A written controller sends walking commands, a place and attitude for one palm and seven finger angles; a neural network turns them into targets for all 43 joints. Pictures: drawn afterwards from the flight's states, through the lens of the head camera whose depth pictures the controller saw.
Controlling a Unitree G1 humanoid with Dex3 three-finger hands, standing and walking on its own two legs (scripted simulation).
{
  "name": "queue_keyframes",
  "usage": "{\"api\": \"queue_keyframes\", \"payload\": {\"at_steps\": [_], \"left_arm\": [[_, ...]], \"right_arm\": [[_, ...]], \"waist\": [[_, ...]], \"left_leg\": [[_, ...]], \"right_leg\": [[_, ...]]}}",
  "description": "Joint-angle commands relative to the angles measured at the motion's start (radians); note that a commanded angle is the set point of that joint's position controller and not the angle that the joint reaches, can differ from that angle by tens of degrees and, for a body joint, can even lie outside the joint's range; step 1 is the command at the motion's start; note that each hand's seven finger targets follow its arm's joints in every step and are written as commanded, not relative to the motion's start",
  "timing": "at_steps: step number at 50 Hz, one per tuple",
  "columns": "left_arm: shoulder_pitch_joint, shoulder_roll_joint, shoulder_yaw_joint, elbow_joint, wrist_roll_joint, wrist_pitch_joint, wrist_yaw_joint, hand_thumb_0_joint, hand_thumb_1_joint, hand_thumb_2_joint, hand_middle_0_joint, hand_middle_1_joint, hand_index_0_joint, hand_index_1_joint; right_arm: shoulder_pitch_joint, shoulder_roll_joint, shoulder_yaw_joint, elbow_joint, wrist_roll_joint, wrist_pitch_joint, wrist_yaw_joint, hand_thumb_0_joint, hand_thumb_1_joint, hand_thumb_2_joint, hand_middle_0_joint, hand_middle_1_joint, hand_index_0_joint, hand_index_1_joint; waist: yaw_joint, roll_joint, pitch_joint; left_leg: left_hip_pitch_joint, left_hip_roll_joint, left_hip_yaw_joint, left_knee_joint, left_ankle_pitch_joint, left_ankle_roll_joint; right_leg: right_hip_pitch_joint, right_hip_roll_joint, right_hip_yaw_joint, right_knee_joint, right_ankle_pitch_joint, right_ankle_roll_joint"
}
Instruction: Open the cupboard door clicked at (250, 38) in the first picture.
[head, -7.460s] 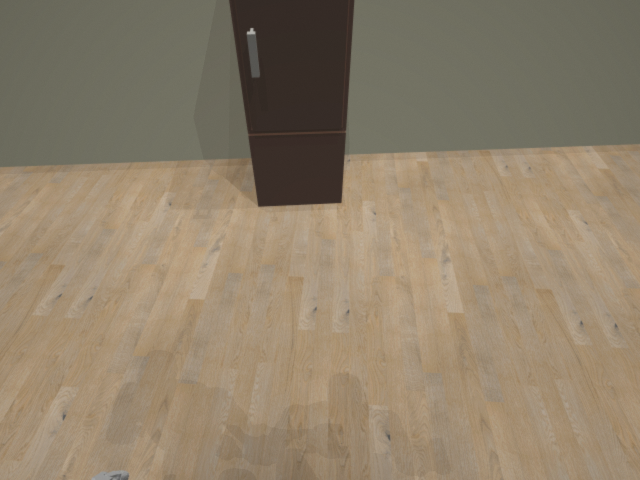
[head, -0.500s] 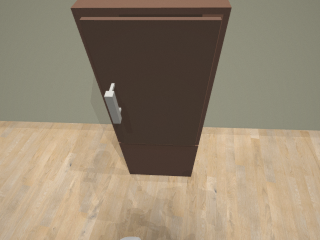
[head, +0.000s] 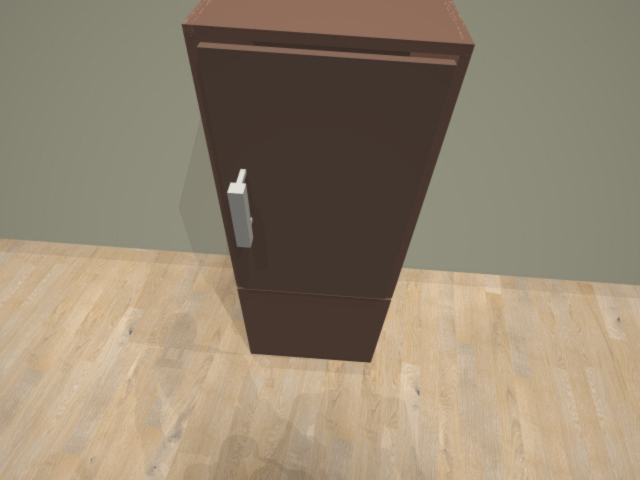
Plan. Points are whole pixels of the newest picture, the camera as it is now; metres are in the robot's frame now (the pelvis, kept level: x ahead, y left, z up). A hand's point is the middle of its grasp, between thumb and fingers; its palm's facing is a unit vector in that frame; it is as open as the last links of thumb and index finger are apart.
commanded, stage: look again from close up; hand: left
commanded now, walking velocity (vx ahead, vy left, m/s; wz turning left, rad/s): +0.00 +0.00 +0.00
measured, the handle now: (243, 208) +0.57 +0.18 -0.03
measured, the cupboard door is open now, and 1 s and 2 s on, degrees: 0 0 0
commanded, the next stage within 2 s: raise the hand with hooked fingers in 0.48 s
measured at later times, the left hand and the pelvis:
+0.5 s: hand out of the picture +0.02 +0.21 -0.18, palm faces +0.00 -0.98 -0.21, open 7.4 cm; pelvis +0.00 +0.03 +0.00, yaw -1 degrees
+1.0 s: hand (162, 462) +0.16 +0.21 -0.08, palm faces +0.04 -1.00 +0.01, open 8.6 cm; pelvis -0.03 +0.00 -0.10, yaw +1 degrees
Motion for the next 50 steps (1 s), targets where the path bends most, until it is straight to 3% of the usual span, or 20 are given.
{"api": "queue_keyframes", "payload": {"at_steps": [1,3,8,10,20,28,29,30,31,32,33,34,35,38,39,41,43,44,47,50], "left_arm": [[0.062,0.144,0.007,-0.054,0.007,-0.052,0.035,0.0,0.9,0.9,-0.2,-0.3,-0.2,-0.3],[-0.003,0.135,0.011,-0.086,0.006,-0.056,0.025,0.0,0.9,0.9,-0.2,-0.3,-0.2,-0.3],[0.051,0.094,0.009,-0.075,0.003,-0.036,0.018,0.0,0.9,0.9,-0.2,-0.3,-0.2,-0.3],[0.057,0.09,0.007,-0.074,0.002,-0.032,0.017,0.0,0.9,0.9,-0.2,-0.3,-0.2,-0.3],[0.035,0.118,0.015,-0.084,0.005,-0.016,0.012,0.0,0.9,0.9,-0.2,-0.3,-0.2,-0.3],[0.016,0.142,0.018,-0.075,0.007,-0.02,0.009,0.0,0.9,0.9,-0.2,-0.3,-0.2,-0.3],[0.058,0.121,0.004,-0.058,0.015,-0.024,0.044,0.0,0.9,0.9,-0.2,-0.3,-0.2,-0.3],[-0.655,0.429,0.236,-1.62,-0.164,-0.228,0.054,0.0,0.877,0.89,-0.202,-0.315,-0.202,-0.315],[-0.172,0.342,0.184,-1.422,-0.104,-0.196,0.078,0.0,0.853,0.88,-0.203,-0.33,-0.203,-0.33],[0.098,0.101,0.037,-1.253,-0.136,-0.078,0.095,0.0,0.83,0.87,-0.205,-0.345,-0.205,-0.345],[0.104,-0.01,-0.002,-1.166,-0.172,-0.069,0.078,0.0,0.807,0.86,-0.207,-0.36,-0.207,-0.36],[-0.007,0.056,0.053,-1.192,-0.18,-0.126,0.061,0.0,0.783,0.85,-0.208,-0.375,-0.208,-0.375],[0.001,0.103,0.116,-1.111,-0.178,-0.188,0.035,0.0,0.76,0.84,-0.21,-0.39,-0.21,-0.39],[0.216,0.046,0.165,-0.853,-0.218,-0.417,-0.133,0.0,0.69,0.81,-0.215,-0.435,-0.215,-0.435],[0.24,0.028,0.156,-0.848,-0.233,-0.503,-0.205,0.0,0.667,0.8,-0.217,-0.45,-0.217,-0.45],[0.189,0.1,0.198,-0.856,-0.257,-0.644,-0.352,0.0,0.62,0.78,-0.22,-0.48,-0.22,-0.48],[0.2,0.187,0.276,-0.922,-0.291,-0.637,-0.438,0.0,0.573,0.76,-0.223,-0.51,-0.223,-0.51],[0.184,0.212,0.31,-0.979,-0.32,-0.599,-0.453,0.0,0.55,0.75,-0.225,-0.525,-0.225,-0.525],[0.042,0.266,0.357,-1.195,-0.378,-0.525,-0.429,0.0,0.48,0.72,-0.23,-0.57,-0.23,-0.57],[-0.031,0.268,0.34,-1.382,-0.351,-0.551,-0.358,0.0,0.41,0.69,-0.235,-0.615,-0.235,-0.615]], "right_arm": [[0.009,-0.063,-0.02,-0.119,0.005,-0.015,0.022,0.0,-0.9,-0.9,0.2,0.3,0.2,0.3],[0.065,-0.075,-0.023,-0.109,-0.008,-0.007,0.031,0.0,-0.9,-0.9,0.2,0.3,0.2,0.3],[0.058,-0.105,-0.019,-0.124,-0.006,-0.031,0.018,0.0,-0.9,-0.9,0.2,0.3,0.2,0.3],[0.048,-0.111,-0.02,-0.125,-0.003,-0.033,0.015,0.0,-0.9,-0.9,0.2,0.3,0.2,0.3],[0.033,-0.137,-0.027,-0.095,-0.005,-0.036,0.013,0.0,-0.9,-0.9,0.2,0.3,0.2,0.3],[0.009,-0.153,-0.032,-0.082,-0.002,-0.041,0.011,0.0,-0.9,-0.9,0.2,0.3,0.2,0.3],[-0.045,-0.165,-0.027,-0.143,0.009,-0.03,0.016,0.0,-0.9,-0.9,0.2,0.3,0.2,0.3],[0.005,-0.314,-0.079,-0.492,0.055,-0.179,-0.014,0.0,-0.9,-0.9,0.2,0.3,0.2,0.3],[-0.067,-0.223,-0.026,-0.436,0.051,-0.278,-0.044,0.0,-0.9,-0.9,0.2,0.3,0.2,0.3],[-0.076,-0.177,-0.04,-0.414,0.059,-0.31,-0.036,0.0,-0.9,-0.9,0.2,0.3,0.2,0.3],[-0.045,-0.177,-0.046,-0.4,0.058,-0.315,-0.031,0.0,-0.9,-0.9,0.2,0.3,0.2,0.3],[-0.066,-0.213,-0.065,-0.454,0.045,-0.321,-0.025,0.0,-0.9,-0.9,0.2,0.3,0.2,0.3],[-0.071,-0.239,-0.073,-0.47,0.028,-0.318,-0.02,0.0,-0.9,-0.9,0.2,0.3,0.2,0.3],[-0.105,-0.228,-0.095,-0.545,0.013,-0.303,0.007,0.0,-0.9,-0.9,0.2,0.3,0.2,0.3],[-0.129,-0.23,-0.106,-0.576,0.007,-0.301,0.017,0.0,-0.9,-0.9,0.2,0.3,0.2,0.3],[-0.162,-0.24,-0.12,-0.634,0.014,-0.307,0.038,0.0,-0.9,-0.9,0.2,0.3,0.2,0.3],[-0.173,-0.25,-0.123,-0.717,0.03,-0.295,0.05,0.0,-0.9,-0.9,0.2,0.3,0.2,0.3],[-0.181,-0.249,-0.123,-0.752,0.04,-0.287,0.044,0.0,-0.9,-0.9,0.2,0.3,0.2,0.3],[-0.154,-0.234,-0.11,-0.788,0.046,-0.262,0.008,0.0,-0.9,-0.9,0.2,0.3,0.2,0.3],[-0.104,-0.205,-0.098,-0.761,0.038,-0.252,-0.016,0.0,-0.9,-0.9,0.2,0.3,0.2,0.3]], "waist": [[-0.049,0.006,0.071],[-0.066,0.043,0.05],[-0.014,0.075,0.028],[-0.008,0.018,0.027],[-0.002,0.05,0.044],[-0.006,0.04,0.021],[0.006,0.013,0.085],[-0.124,0.178,-0.453],[-0.001,0.321,-0.452],[-0.038,0.3,-0.305],[-0.053,0.199,-0.115],[-0.07,0.156,-0.011],[-0.076,0.059,-0.015],[-0.005,-0.201,-0.097],[0.019,-0.235,-0.132],[0.031,-0.126,-0.202],[0.071,0.047,-0.309],[0.072,0.046,-0.359],[0.039,0.081,-0.388],[-0.012,0.141,-0.383]], "left_leg": [[-0.034,0.058,-0.068,0.118,-0.078,-0.007],[0.001,0.061,-0.061,0.113,-0.048,-0.005],[-0.073,0.098,-0.143,-0.007,0.05,0.045],[-0.069,0.096,-0.139,-0.019,0.048,0.047],[-0.056,0.11,-0.164,-0.114,-0.038,0.053],[0.001,0.107,-0.137,-0.093,0.059,0.05],[-0.049,0.109,-0.11,0.058,0.14,0.018],[0.282,0.009,-0.108,0.0,0.266,-0.005],[0.394,0.092,-0.169,-0.029,0.352,-0.043],[0.244,0.073,-0.194,-0.092,0.214,-0.081],[0.118,0.058,-0.179,-0.085,0.117,-0.058],[0.003,0.04,-0.176,-0.016,-0.018,-0.04],[-0.098,0.022,-0.165,0.057,-0.123,-0.027],[-0.321,0.004,-0.118,0.306,-0.063,-0.026],[-0.396,0.002,-0.101,0.375,-0.068,-0.027],[-0.507,-0.011,-0.081,0.494,-0.087,-0.028],[-0.5,-0.016,-0.068,0.527,-0.08,-0.02],[-0.49,-0.016,-0.064,0.528,-0.085,-0.013],[-0.535,-0.013,-0.065,0.57,-0.135,0.004],[-0.5,0.008,-0.078,0.598,-0.082,0.018]], "right_leg": [[-0.175,-0.199,0.21,-0.15,0.196,-0.033],[-0.22,-0.158,0.168,-0.13,-0.057,-0.066],[-0.111,-0.072,0.087,0.009,0.016,-0.033],[-0.103,-0.077,0.087,0.006,0.029,-0.025],[-0.105,-0.079,0.077,0.004,0.017,-0.013],[-0.102,-0.093,0.089,-0.023,0.067,-0.008],[-0.144,-0.112,0.128,-0.071,0.139,-0.005],[-0.139,-0.013,0.001,0.052,0.287,-0.02],[-0.215,0.0,-0.004,0.185,0.109,-0.02],[-0.327,0.012,-0.02,0.259,-0.047,-0.003],[-0.371,0.004,-0.009,0.251,-0.065,0.0],[-0.41,0.007,-0.021,0.191,-0.068,-0.003],[-0.448,0.011,-0.034,0.159,-0.061,-0.003],[-0.59,0.027,-0.051,0.326,-0.082,-0.011],[-0.641,0.031,-0.038,0.397,-0.097,-0.012],[-0.697,0.02,0.014,0.498,-0.099,-0.021],[-0.674,0.015,0.049,0.544,-0.082,-0.032],[-0.652,0.018,0.056,0.542,-0.077,-0.025],[-0.651,0.026,0.119,0.498,-0.155,-0.004],[-0.653,0.027,0.132,0.483,-0.082,0.0]]}}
